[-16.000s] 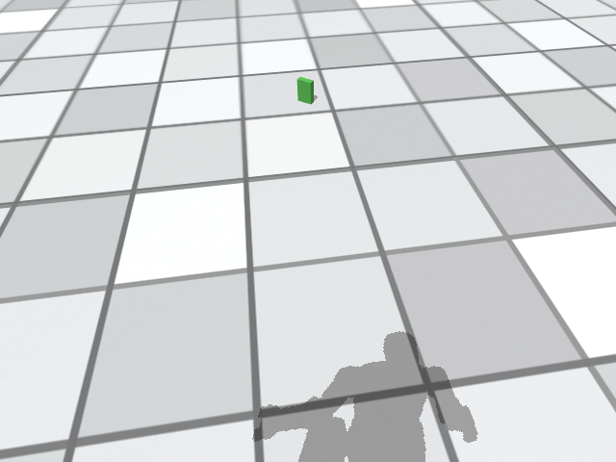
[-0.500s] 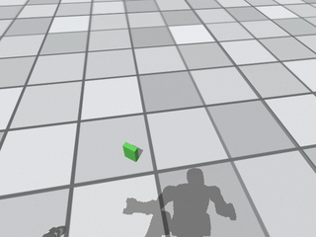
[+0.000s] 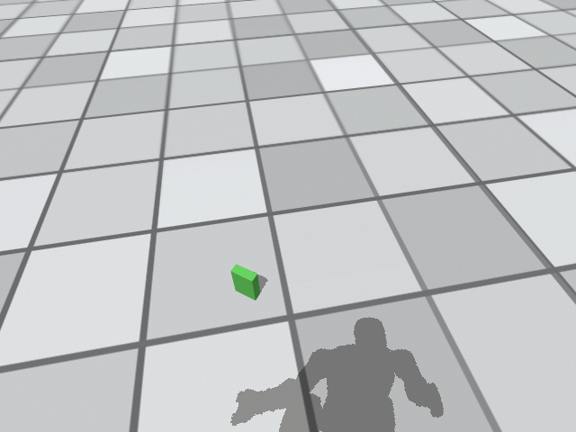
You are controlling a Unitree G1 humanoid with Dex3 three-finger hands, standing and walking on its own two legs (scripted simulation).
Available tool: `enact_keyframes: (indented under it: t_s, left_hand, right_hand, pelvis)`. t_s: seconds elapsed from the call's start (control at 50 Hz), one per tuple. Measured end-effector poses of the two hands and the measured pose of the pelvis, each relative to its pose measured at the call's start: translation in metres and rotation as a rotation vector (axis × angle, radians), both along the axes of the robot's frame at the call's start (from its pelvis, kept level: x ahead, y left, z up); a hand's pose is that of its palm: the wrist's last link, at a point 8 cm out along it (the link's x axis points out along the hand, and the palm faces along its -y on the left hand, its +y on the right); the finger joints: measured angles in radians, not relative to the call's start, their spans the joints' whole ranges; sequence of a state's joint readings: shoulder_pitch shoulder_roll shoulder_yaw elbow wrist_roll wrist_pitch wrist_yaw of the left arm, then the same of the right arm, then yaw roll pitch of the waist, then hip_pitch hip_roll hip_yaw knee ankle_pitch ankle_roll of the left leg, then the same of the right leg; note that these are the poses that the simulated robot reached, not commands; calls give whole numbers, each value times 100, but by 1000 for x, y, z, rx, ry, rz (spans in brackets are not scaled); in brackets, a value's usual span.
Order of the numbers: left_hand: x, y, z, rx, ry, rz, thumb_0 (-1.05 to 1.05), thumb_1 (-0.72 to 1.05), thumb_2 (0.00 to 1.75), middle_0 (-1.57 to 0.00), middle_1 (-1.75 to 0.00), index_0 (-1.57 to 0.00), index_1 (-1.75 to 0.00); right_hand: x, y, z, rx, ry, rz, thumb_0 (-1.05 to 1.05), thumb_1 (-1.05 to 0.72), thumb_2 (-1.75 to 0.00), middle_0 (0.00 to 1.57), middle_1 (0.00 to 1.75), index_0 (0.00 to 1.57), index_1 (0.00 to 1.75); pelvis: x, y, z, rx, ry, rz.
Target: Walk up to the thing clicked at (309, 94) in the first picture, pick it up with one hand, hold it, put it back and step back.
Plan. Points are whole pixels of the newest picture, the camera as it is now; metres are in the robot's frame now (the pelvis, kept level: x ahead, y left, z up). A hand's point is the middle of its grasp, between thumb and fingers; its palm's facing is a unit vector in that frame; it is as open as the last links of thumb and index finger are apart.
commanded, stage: stand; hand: left
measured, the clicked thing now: (246, 282) +0.79 +0.22 -0.71
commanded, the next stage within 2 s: walk up in 0.62 s
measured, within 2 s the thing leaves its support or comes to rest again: neither
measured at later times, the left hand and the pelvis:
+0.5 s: hand out of the picture +0.09 +0.24 -0.15, palm faces -0.05 -0.94 -0.35, open 7.4 cm; pelvis +0.01 -0.01 +0.00, yaw +0 degrees
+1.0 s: hand out of the picture +0.10 +0.32 -0.18, palm faces -0.01 -0.94 -0.34, open 7.4 cm; pelvis +0.09 +0.04 -0.01, yaw +1 degrees
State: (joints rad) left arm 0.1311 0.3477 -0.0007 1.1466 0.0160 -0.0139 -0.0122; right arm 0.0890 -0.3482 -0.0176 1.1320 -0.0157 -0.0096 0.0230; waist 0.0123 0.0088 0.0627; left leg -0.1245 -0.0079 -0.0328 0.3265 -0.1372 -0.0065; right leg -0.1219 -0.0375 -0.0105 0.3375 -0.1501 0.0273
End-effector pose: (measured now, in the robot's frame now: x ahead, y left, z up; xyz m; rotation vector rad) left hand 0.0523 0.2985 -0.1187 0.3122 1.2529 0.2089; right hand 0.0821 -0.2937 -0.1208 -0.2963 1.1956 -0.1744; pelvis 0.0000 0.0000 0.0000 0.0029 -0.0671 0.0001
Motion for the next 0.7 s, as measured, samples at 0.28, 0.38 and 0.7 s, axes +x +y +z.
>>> enact_keyframes:
  t_s: [0.28,0.38,0.7]
  left_hand:
    - [1,-8,1,7,14,-23,1,90,90,-20,-30,-20,-29]
    - [14,-10,2,5,-6,-32,1,90,90,-20,-30,-20,-29]
    - [43,-7,7,-14,-67,-35,1,90,89,-20,-30,-21,-30]
  right_hand:
    - [-38,-16,-7,-5,89,-40,0,-90,-90,20,30,20,30]
    - [-36,-16,-6,-7,89,-39,0,-90,-90,20,30,20,30]
    - [-8,-17,2,-9,37,-14,0,-90,-90,20,30,20,30]
  pelvis:
    - [-1,-9,-1,0,17,-4]
    - [2,-10,-1,0,19,-5]
    - [23,-7,1,-8,38,-5]
